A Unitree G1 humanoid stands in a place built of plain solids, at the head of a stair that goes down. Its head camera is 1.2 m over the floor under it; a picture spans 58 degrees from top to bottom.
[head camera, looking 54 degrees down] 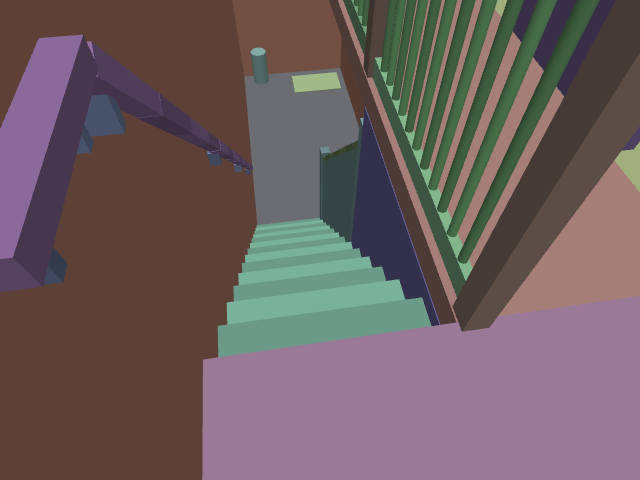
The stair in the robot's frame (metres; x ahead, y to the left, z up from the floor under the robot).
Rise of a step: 0.21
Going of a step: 0.21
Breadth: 0.75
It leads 9 degrees to the left of straight ahead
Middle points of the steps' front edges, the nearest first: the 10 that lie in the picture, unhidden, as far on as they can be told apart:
0.51 -0.04 0.00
0.71 -0.01 -0.21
0.91 0.02 -0.43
1.12 0.06 -0.64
1.32 0.09 -0.86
1.53 0.12 -1.07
1.73 0.15 -1.28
1.94 0.18 -1.50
2.14 0.21 -1.71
2.34 0.24 -1.93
